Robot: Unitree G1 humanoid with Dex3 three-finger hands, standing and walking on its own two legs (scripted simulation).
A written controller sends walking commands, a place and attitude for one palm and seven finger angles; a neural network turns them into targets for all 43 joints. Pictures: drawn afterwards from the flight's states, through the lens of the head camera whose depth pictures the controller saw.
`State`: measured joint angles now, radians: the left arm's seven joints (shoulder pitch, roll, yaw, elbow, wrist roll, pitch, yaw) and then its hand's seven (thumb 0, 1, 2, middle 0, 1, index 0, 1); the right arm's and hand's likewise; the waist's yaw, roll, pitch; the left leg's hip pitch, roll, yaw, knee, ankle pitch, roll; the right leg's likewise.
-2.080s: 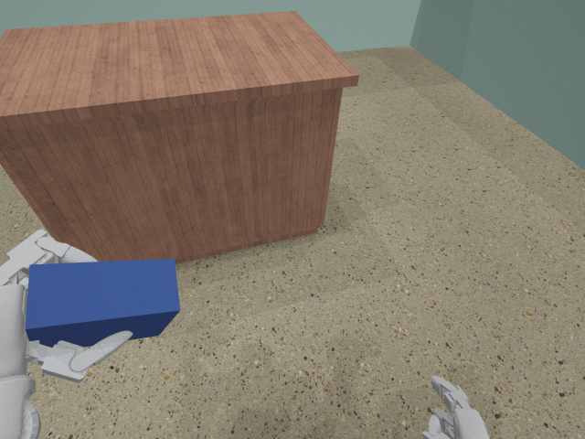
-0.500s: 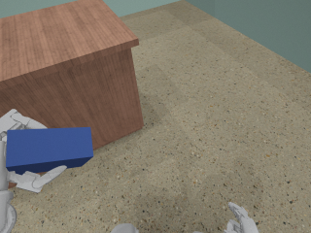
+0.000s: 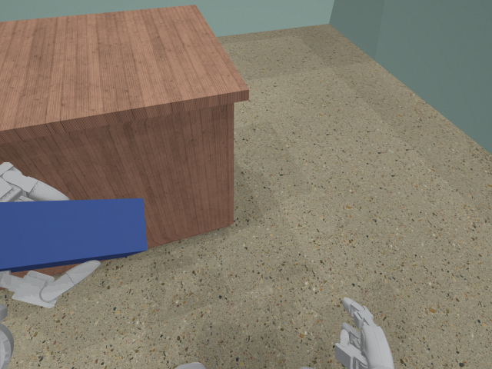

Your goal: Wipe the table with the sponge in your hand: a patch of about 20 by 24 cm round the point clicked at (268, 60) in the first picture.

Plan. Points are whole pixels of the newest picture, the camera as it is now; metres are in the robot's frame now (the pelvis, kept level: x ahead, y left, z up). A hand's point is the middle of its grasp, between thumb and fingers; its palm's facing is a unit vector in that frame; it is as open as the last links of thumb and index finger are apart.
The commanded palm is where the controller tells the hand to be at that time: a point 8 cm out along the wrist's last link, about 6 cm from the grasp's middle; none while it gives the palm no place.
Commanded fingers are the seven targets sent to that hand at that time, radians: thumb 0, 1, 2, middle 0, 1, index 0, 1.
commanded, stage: take the last steps up to it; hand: left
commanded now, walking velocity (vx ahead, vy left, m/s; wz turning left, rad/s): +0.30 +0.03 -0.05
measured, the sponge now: (95, 234) +0.23 +0.20 +0.17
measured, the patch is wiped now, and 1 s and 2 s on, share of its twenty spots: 0.00 0.00 0.00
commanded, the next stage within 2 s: come to a stop and stand still in 1.90 s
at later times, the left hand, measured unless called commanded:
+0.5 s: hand (122, 173) +0.32 +0.19 +0.18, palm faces +0.40 -0.82 -0.41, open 10.1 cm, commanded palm +0.25 +0.23 +0.19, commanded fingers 0.00 0.10 1.30 -1.20 -1.60 -1.20 -1.60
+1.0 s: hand (175, 131) +0.40 +0.14 +0.19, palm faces +0.39 -0.78 -0.48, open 10.1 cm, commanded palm +0.34 +0.19 +0.19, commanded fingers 0.00 0.10 1.30 -1.20 -1.60 -1.20 -1.60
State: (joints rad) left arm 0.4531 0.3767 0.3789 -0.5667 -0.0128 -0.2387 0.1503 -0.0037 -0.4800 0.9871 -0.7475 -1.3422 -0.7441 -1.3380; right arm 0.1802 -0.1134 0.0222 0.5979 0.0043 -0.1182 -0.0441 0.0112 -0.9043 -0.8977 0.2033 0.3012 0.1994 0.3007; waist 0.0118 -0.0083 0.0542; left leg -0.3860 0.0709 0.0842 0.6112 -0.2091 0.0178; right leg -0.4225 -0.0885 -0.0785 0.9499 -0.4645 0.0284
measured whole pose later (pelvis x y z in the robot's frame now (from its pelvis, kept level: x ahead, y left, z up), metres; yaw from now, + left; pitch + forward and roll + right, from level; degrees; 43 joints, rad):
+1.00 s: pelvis +0.19 -0.09 +0.02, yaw +1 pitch +0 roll +3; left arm 0.50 0.36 0.34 -0.48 0.01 -0.26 0.15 0.00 -0.48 0.99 -0.75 -1.34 -0.74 -1.34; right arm 0.21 -0.24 -0.03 0.62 -0.01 -0.08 -0.06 0.01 -0.90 -0.90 0.20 0.30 0.20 0.30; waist 0.00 -0.02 0.07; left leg -0.44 0.07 0.14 0.72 -0.30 -0.01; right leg -0.18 -0.10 -0.15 0.52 -0.33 -0.03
